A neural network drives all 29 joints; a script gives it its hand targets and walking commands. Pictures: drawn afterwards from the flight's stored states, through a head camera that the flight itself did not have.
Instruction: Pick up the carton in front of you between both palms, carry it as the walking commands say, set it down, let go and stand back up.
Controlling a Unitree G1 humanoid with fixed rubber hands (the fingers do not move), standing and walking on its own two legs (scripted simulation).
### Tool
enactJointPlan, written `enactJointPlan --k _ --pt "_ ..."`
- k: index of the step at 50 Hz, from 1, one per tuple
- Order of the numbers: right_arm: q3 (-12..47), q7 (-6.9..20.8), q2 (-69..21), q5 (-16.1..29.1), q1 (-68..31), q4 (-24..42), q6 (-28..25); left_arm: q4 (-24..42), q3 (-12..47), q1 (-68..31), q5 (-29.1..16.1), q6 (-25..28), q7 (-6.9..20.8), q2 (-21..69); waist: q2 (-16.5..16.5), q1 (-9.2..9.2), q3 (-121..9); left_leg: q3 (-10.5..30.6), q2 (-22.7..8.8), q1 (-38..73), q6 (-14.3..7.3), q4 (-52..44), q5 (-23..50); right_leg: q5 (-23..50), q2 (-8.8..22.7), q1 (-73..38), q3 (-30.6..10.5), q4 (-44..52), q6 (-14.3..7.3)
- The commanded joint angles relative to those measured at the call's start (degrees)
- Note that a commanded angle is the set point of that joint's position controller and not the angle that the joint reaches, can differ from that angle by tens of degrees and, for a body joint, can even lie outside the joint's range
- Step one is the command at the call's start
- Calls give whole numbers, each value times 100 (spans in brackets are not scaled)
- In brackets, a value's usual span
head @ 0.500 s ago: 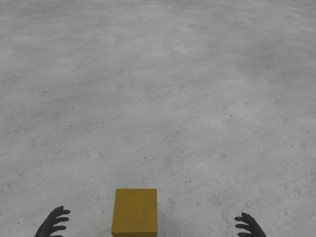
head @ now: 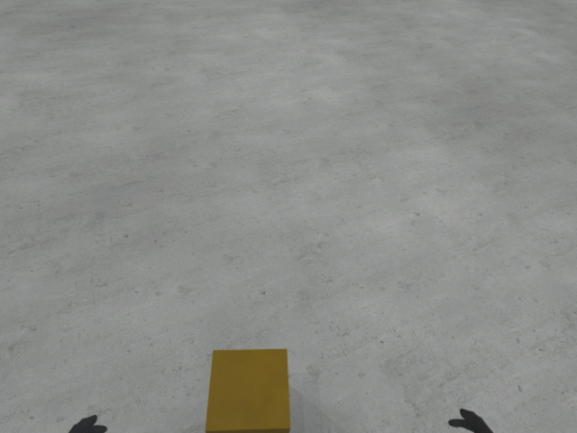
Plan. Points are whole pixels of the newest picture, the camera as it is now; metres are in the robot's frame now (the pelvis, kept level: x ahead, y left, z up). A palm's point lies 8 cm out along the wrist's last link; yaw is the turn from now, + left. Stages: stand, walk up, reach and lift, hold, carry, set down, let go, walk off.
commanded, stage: stand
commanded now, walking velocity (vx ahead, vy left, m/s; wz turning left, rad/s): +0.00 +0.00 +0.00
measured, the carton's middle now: (249, 400) +0.35 +0.06 -0.65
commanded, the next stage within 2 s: none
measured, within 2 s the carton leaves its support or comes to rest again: neither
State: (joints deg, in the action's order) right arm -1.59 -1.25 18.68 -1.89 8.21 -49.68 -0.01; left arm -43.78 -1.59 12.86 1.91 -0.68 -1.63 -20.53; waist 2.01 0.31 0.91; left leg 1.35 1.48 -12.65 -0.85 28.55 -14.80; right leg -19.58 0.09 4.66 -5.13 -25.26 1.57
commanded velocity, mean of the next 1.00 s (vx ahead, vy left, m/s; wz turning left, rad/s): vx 0.00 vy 0.00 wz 0.00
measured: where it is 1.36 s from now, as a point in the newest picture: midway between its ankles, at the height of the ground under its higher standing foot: outside the picture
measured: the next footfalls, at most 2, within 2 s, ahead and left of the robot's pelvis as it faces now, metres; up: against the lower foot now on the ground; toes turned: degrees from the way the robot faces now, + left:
none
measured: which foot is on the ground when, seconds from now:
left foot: down 0.00-1.00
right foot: down 0.00-1.00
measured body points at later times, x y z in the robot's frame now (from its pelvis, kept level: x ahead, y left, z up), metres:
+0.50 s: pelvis -0.01 +0.00 +0.00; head -0.02 +0.01 +0.45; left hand +0.08 +0.30 -0.12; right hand +0.10 -0.31 -0.10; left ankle +0.01 +0.11 -0.74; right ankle -0.06 -0.14 -0.74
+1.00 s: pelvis -0.02 -0.01 +0.01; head -0.02 +0.00 +0.46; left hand +0.07 +0.31 -0.12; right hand +0.09 -0.32 -0.10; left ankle +0.01 +0.11 -0.74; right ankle -0.06 -0.14 -0.74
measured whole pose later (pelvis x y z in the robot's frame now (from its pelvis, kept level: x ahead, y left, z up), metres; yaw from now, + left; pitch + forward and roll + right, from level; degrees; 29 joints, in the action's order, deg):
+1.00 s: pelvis -0.02 -0.01 +0.01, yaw +1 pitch -3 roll +0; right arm -0.4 -0.8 21.5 -0.8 6.1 -59.8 -0.4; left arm -55.4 -0.9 10.2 1.2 0.1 -1.0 -22.2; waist 1.1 0.4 2.1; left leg 2.7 1.3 -10.6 -0.4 23.6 -10.5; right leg -15.9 -0.1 2.4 -3.9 -20.7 1.1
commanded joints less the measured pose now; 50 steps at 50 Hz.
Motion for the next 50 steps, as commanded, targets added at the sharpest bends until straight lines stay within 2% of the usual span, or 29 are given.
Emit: enactJointPlan --k 1,20,50 --pt "-208 -22 980 9 -209 233 -74 235 -185 -43 -3 77 -21 -802 -187 -9 -232 523 -565 607 -66 -377 1615 1460 341 499 -124 357 -103" --pt "-132 10 1133 62 -325 -310 -87 -366 -122 -151 -28 120 9 -941 -202 -2 -55 635 -616 593 -95 -661 1151 1146 435 475 -218 643 -181" --pt "-54 25 1286 113 -425 -789 -92 -938 -117 -347 -78 135 42 -1089 -210 9 -42 742 -663 625 -87 -806 1281 1177 504 297 -196 826 -216"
